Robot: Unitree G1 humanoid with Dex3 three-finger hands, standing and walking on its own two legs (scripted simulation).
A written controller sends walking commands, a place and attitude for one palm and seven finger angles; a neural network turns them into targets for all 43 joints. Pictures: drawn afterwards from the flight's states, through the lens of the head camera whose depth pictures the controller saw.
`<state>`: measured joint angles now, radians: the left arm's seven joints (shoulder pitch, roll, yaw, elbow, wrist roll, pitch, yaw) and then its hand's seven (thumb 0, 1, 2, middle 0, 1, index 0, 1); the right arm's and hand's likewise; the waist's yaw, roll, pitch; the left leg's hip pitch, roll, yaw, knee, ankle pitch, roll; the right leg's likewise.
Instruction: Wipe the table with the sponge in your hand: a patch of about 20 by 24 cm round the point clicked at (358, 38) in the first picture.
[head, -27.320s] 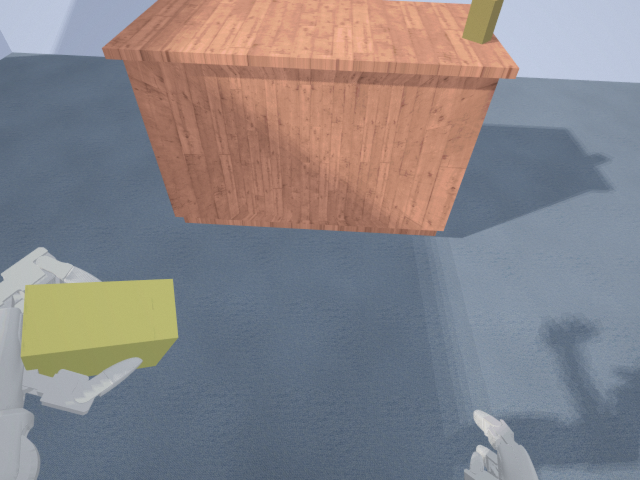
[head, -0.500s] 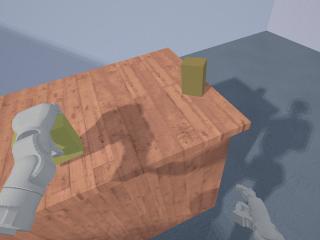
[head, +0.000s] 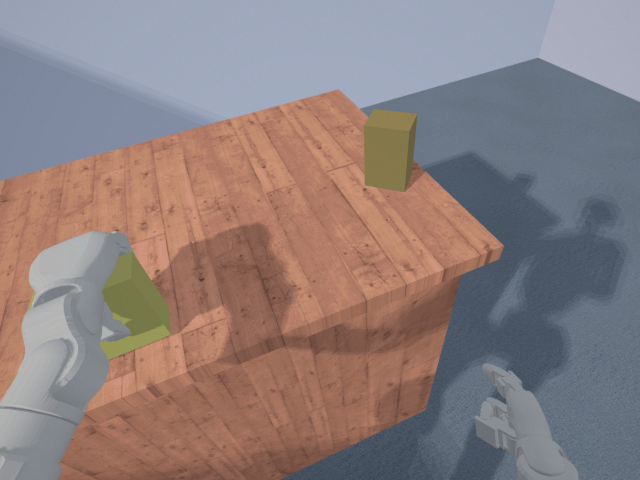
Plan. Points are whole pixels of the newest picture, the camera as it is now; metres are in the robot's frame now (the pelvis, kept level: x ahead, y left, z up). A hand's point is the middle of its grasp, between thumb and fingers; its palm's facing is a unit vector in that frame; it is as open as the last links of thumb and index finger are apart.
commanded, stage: lower the sponge onto the table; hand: left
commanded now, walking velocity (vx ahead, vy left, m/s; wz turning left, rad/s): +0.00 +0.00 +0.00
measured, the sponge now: (113, 320) +0.26 +0.32 +0.07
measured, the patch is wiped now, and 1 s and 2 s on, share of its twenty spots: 0.00 0.10 0.35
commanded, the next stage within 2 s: wipe forward along the first lane in 0.92 s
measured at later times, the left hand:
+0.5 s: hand (118, 293) +0.27 +0.30 +0.12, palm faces -0.05 -0.07 -1.00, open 9.7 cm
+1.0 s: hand (106, 278) +0.28 +0.31 +0.14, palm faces +0.10 -0.05 -0.99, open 9.7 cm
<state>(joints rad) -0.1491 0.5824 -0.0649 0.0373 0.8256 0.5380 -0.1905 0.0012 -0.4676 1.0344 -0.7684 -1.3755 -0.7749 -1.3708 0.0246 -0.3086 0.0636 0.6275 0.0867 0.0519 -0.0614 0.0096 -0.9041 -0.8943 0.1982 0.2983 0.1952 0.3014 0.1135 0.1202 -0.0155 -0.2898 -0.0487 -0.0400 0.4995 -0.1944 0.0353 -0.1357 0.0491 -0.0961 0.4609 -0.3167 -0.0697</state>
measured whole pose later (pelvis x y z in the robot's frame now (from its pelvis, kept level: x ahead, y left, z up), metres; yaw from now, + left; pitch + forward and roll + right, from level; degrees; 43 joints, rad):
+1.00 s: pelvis +0.00 +0.00 +0.00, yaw -1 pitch -1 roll -1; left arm -0.10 0.58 -0.02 -0.02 0.86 0.33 -0.05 0.00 -0.47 1.04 -0.77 -1.38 -0.78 -1.37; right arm 0.06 -0.27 0.06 0.66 0.06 0.02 -0.06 0.01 -0.90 -0.89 0.20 0.30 0.20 0.30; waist 0.12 0.10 -0.03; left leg -0.28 -0.05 -0.03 0.52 -0.21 0.04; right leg -0.13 0.05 -0.09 0.47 -0.32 -0.07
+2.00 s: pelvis +0.01 +0.02 +0.00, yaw +0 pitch +5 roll -2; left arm -0.48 0.63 0.03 0.59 0.96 0.25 -0.05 0.01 -0.48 1.06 -0.76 -1.38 -0.77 -1.38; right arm 0.16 -0.30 0.02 0.68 0.07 0.08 -0.04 0.01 -0.90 -0.89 0.20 0.30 0.20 0.30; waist 0.04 0.09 -0.06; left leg -0.40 -0.06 -0.04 0.54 -0.21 0.06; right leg -0.23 0.04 -0.09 0.46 -0.31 -0.04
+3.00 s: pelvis +0.02 +0.04 +0.00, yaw -1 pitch +9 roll -2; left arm -0.73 0.71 0.05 0.91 0.99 0.09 0.00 0.01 -0.49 1.06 -0.76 -1.38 -0.77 -1.38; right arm 0.27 -0.31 -0.02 0.74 0.08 0.12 -0.02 0.00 -0.91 -0.89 0.20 0.30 0.20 0.30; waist -0.02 0.07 -0.08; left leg -0.48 -0.06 -0.02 0.54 -0.23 0.08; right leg -0.29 0.04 -0.07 0.44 -0.31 -0.03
